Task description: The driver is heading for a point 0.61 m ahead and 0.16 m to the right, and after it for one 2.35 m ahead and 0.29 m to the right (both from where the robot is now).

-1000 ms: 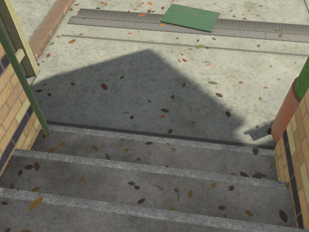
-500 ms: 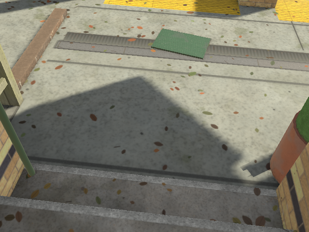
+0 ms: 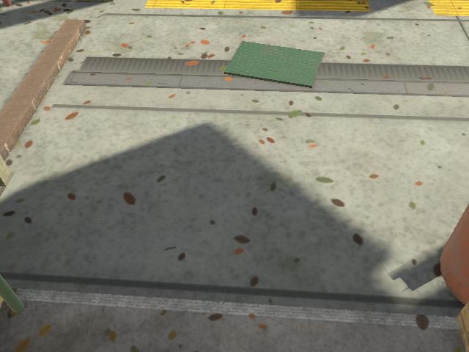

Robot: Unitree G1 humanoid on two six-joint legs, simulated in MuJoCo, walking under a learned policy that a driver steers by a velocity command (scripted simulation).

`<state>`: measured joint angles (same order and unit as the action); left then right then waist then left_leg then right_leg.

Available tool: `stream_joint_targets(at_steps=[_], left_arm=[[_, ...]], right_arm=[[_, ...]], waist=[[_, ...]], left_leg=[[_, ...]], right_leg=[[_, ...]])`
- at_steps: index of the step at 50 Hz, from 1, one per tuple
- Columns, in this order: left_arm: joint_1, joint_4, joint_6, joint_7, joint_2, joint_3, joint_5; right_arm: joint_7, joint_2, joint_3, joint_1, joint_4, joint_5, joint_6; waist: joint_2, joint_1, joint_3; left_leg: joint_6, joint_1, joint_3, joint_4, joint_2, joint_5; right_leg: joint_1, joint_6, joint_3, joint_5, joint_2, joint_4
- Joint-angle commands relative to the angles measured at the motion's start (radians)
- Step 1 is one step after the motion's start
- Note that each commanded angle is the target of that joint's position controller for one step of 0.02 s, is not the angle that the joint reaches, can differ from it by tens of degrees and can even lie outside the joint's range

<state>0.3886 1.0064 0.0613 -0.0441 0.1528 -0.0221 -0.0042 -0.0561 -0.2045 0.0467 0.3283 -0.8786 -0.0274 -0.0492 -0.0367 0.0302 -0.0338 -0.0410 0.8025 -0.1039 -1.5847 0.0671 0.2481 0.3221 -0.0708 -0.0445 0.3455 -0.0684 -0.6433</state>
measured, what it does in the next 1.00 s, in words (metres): goes down, turning right: left foot 0.17 m lower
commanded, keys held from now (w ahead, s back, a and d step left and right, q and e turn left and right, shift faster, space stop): w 0.18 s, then w+e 0.82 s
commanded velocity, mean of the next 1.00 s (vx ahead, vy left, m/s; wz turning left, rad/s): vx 0.50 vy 0.00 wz -0.35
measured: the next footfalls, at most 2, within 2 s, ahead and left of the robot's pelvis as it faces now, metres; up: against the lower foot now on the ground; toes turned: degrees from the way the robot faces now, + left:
left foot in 0.40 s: +0.37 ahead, +0.20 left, -0.17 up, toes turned -6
right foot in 1.08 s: +0.67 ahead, -0.15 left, -0.34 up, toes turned -27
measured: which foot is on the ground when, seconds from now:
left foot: up 0.00-0.38, down 0.40-1.00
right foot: down 0.00-0.40, up 0.42-1.00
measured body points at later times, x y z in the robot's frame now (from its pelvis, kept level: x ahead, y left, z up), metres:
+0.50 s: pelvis +0.27 +0.11 -0.17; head +0.28 +0.13 +0.28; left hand +0.21 +0.36 -0.32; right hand +0.37 -0.13 -0.29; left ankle +0.33 +0.20 -0.89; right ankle +0.11 -0.06 -0.62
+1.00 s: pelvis +0.50 +0.05 -0.24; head +0.51 +0.04 +0.21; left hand +0.77 +0.17 -0.34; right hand +0.35 -0.14 -0.39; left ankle +0.33 +0.20 -0.89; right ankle +0.64 -0.16 -0.94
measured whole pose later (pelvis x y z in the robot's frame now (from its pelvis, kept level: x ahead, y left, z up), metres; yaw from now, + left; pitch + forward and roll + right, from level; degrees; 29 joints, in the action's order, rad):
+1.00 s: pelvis +0.50 +0.05 -0.24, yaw -22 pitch +1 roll +2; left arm 0.09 0.73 0.01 -0.09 0.22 -0.07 0.03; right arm -0.05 -0.17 0.04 0.47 -0.99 0.00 -0.07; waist 0.04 0.11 -0.01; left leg 0.04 0.03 0.28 -0.89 0.07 0.86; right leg 0.65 -0.06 0.06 -0.48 0.05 -0.56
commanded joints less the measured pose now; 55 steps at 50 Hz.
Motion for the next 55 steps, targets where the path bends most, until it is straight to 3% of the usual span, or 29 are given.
stream_joint_targets(at_steps=[1, 3, 7, 10, 15, 17, 19, 20, 21, 22, 23, 24, 25, 26, 27, 28, 31, 32, 34, 36, 38, 41, 44, 46, 50, 51, 53, 54, 55], left_arm=[[-0.045, -0.060, 0.037, 0.042, 0.129, -0.011, -0.010], [0.003, -0.044, 0.025, 0.050, 0.186, -0.029, -0.030], [0.166, 0.006, 0.030, 0.064, 0.120, -0.018, 0.025], [0.130, -0.027, 0.010, 0.099, 0.142, -0.020, 0.020], [0.157, -0.059, -0.039, 0.115, 0.159, -0.034, 0.036], [0.158, -0.069, -0.052, 0.131, 0.187, -0.046, 0.027], [0.165, -0.034, -0.058, 0.115, 0.175, -0.047, 0.023], [0.204, 0.003, -0.041, 0.099, 0.128, -0.040, 0.031], [0.335, 0.045, -0.018, 0.072, 0.025, -0.022, 0.038], [0.393, -0.005, 0.004, 0.060, 0.068, -0.021, 0.066], [0.313, -0.105, 0.011, 0.071, 0.083, -0.022, 0.091], [0.128, -0.114, -0.023, 0.107, 0.145, -0.044, 0.088], [0.068, -0.157, -0.044, 0.125, 0.100, -0.033, 0.094], [0.058, -0.167, -0.066, 0.132, 0.065, -0.022, 0.076], [0.065, -0.164, -0.069, 0.125, 0.078, -0.036, 0.055], [0.081, -0.155, -0.057, 0.119, 0.133, -0.061, 0.051], [-0.032, -0.212, -0.034, 0.098, 0.104, -0.068, 0.001], [-0.004, -0.195, -0.041, 0.083, 0.066, -0.061, 0.007], [0.017, -0.194, -0.061, 0.054, 0.083, -0.061, 0.019], [-0.071, -0.224, -0.075, 0.045, 0.090, -0.063, 0.013], [-0.168, -0.270, -0.067, 0.032, 0.129, -0.075, 0.028], [-0.281, -0.310, -0.043, 0.010, 0.105, -0.067, 0.032], [-0.372, -0.337, -0.025, -0.028, 0.084, -0.052, 0.006], [-0.418, -0.345, -0.039, -0.042, 0.042, -0.037, 0.022], [-0.528, -0.380, -0.036, -0.060, 0.066, -0.027, 0.048], [-0.505, -0.361, -0.029, -0.058, 0.084, -0.032, 0.047], [-0.155, -0.235, -0.020, -0.038, 0.185, -0.079, 0.042], [0.042, -0.159, -0.018, -0.024, 0.272, -0.113, 0.022], [0.106, -0.113, -0.017, -0.008, 0.361, -0.118, -0.009]], right_arm=[[0.006, -0.060, 0.025, 0.026, 0.060, 0.045, -0.004], [0.033, -0.041, 0.021, 0.085, 0.038, 0.033, 0.000], [0.062, -0.101, 0.037, -0.183, 0.133, 0.025, -0.020], [0.105, -0.045, 0.017, -0.255, 0.143, 0.058, -0.039], [0.119, -0.055, 0.001, -0.335, 0.194, 0.012, -0.031], [0.120, -0.086, 0.008, -0.314, 0.199, 0.004, -0.037], [0.110, -0.145, 0.046, -0.026, 0.093, 0.012, -0.044], [0.106, -0.179, 0.058, 0.190, 0.022, 0.021, -0.036], [0.113, -0.186, 0.041, 0.295, -0.009, 0.049, -0.034], [0.116, -0.237, 0.057, 0.305, -0.022, 0.031, -0.014], [0.118, -0.312, 0.086, 0.322, -0.070, -0.001, 0.006], [0.111, -0.153, 0.043, 0.233, -0.048, 0.003, 0.019], [0.105, -0.177, 0.042, 0.150, -0.061, 0.037, 0.015], [0.108, -0.122, 0.022, 0.092, -0.066, 0.042, 0.001], [0.109, -0.009, -0.012, 0.031, -0.064, 0.050, -0.017], [0.103, 0.015, -0.022, -0.081, -0.041, 0.063, -0.039], [0.045, -0.072, -0.007, -0.046, -0.080, 0.069, -0.069], [0.028, -0.094, 0.000, 0.028, -0.122, 0.070, -0.061], [0.033, -0.127, 0.014, 0.086, -0.133, 0.056, -0.063], [0.044, -0.104, 0.012, 0.124, -0.134, 0.044, -0.061], [0.042, -0.053, 0.006, 0.143, -0.137, 0.040, -0.056], [0.021, -0.058, 0.007, 0.228, -0.159, 0.049, -0.061], [-0.007, -0.048, 0.002, 0.202, -0.120, 0.059, -0.056], [-0.002, -0.066, 0.005, 0.191, -0.106, 0.046, -0.039], [-0.002, -0.104, 0.022, 0.222, -0.089, 0.011, -0.009], [0.001, -0.109, 0.023, 0.233, -0.102, 0.011, -0.005], [0.008, -0.167, 0.040, 0.135, -0.108, 0.009, -0.006], [0.018, -0.156, 0.035, 0.088, -0.100, 0.007, -0.022], [0.027, -0.033, 0.017, 0.149, -0.068, 0.043, -0.042]], waist=[[0.131, 0.037, 0.110], [0.119, 0.046, 0.004], [0.097, -0.068, 0.088], [0.059, -0.090, 0.099], [0.087, -0.169, 0.153], [0.111, -0.155, 0.149], [0.070, -0.011, 0.014], [0.001, 0.070, -0.054], [-0.218, 0.061, -0.176], [-0.379, 0.028, -0.257], [-0.401, 0.017, -0.305], [-0.063, 0.040, -0.106], [-0.137, 0.012, -0.026], [-0.083, -0.019, 0.048], [-0.039, -0.056, 0.088], [-0.044, -0.114, 0.086], [-0.118, -0.093, 0.072], [-0.130, -0.093, 0.016], [-0.036, -0.091, 0.006], [0.034, -0.059, 0.060], [0.029, -0.043, 0.110], [-0.027, 0.015, 0.161], [0.030, 0.047, 0.180], [0.020, 0.074, 0.177], [-0.021, 0.152, 0.250], [-0.022, 0.133, 0.230], [-0.059, -0.062, 0.038], [0.019, -0.181, -0.053], [0.359, -0.135, -0.124]], left_leg=[[0.043, 0.010, -0.023, 0.400, 0.084, -0.229], [0.042, -0.044, -0.005, 0.389, 0.071, -0.338], [-0.019, 0.274, -0.065, 0.666, 0.088, -0.526], [-0.009, -0.132, 0.032, 0.909, 0.019, -0.868], [0.034, -0.170, -0.004, 1.191, 0.012, -0.671], [0.027, -0.217, -0.036, 1.282, 0.047, -0.599], [0.001, -0.609, 0.038, 1.220, 0.032, -0.572], [-0.035, -0.902, -0.048, 1.126, 0.111, -0.678], [-0.040, -1.202, -0.017, 0.798, 0.183, -0.957], [-0.058, -1.250, -0.155, 0.787, 0.296, -0.911], [-0.148, -1.180, -0.466, 1.069, 0.424, -0.302], [-0.090, -0.968, -0.374, 1.243, 0.308, 0.136], [-0.130, -0.792, -0.431, 1.295, 0.370, 0.205], [-0.127, -0.669, -0.418, 1.274, 0.361, 0.066], [-0.070, -0.545, -0.263, 1.189, 0.280, 0.058], [-0.016, -0.407, -0.169, 1.219, 0.215, -0.032], [-0.042, -0.416, 0.011, 1.264, 0.162, -0.416], [-0.091, -0.514, -0.017, 1.224, 0.195, -0.501], [-0.135, -0.644, -0.060, 1.167, 0.251, -0.500], [-0.129, -0.674, -0.063, 1.170, 0.263, -0.423], [-0.066, -0.746, 0.012, 1.151, 0.199, -0.214], [-0.046, -0.787, 0.038, 1.101, 0.218, -0.227], [-0.027, -0.661, 0.190, 0.996, 0.173, -0.110], [-0.029, -0.508, 0.243, 0.980, 0.170, 0.024], [-0.017, -0.688, 0.244, 0.820, 0.208, -0.117], [-0.016, -0.721, 0.238, 0.737, 0.212, -0.212], [-0.017, -0.642, 0.222, 0.360, 0.228, -0.464], [0.039, -0.487, 0.280, 0.005, 0.128, -0.346], [0.103, -0.028, 0.262, -0.480, -0.017, 0.655]], right_leg=[[0.130, -0.185, 0.301, -0.419, 0.265, 0.307], [0.056, -0.214, 0.298, -0.540, 0.280, 0.233], [-0.230, -0.158, 0.351, -0.243, 0.283, 0.145], [0.093, -0.121, 0.215, 0.016, 0.192, 0.083], [-0.053, -0.113, 0.296, 0.020, 0.175, -0.168], [-0.134, -0.103, 0.372, -0.036, 0.193, -0.261], [-0.038, -0.072, 0.321, -0.088, 0.135, -0.563], [0.182, -0.002, 0.303, 0.210, 0.038, -0.875], [0.486, 0.034, 0.275, 0.657, -0.057, -1.305], [0.649, 0.071, 0.276, 0.547, 0.004, -1.491], [0.735, 0.097, 0.219, 0.398, 0.014, -1.530], [0.766, 0.083, 0.131, 0.229, 0.058, -1.356], [0.761, 0.057, 0.127, 0.095, 0.083, -1.379], [0.749, 0.037, 0.150, 0.056, 0.114, -1.356], [0.711, -0.009, 0.233, -0.109, 0.130, -1.159], [0.570, -0.036, 0.255, -0.202, 0.153, -1.012], [0.420, 0.021, 0.215, -0.387, 0.128, -0.498], [0.445, 0.032, 0.231, -0.362, 0.132, -0.541], [0.563, 0.009, 0.264, -0.382, 0.132, -0.574], [0.663, -0.015, 0.273, -0.373, 0.125, -0.576], [0.739, -0.028, 0.324, -0.508, 0.133, -0.426], [0.773, -0.028, 0.288, -0.612, 0.118, -0.336], [0.594, -0.014, 0.200, -0.887, 0.096, -0.063], [0.351, 0.009, 0.099, -0.932, 0.086, 0.009], [0.392, 0.024, 0.042, -0.786, 0.104, 0.220], [0.337, 0.008, 0.029, -0.743, 0.106, 0.247], [-0.094, -0.047, 0.011, -0.774, 0.098, 0.252], [-0.399, -0.093, -0.017, -0.883, 0.080, 0.262], [-0.802, -0.193, 0.123, -1.388, 0.207, -0.032]])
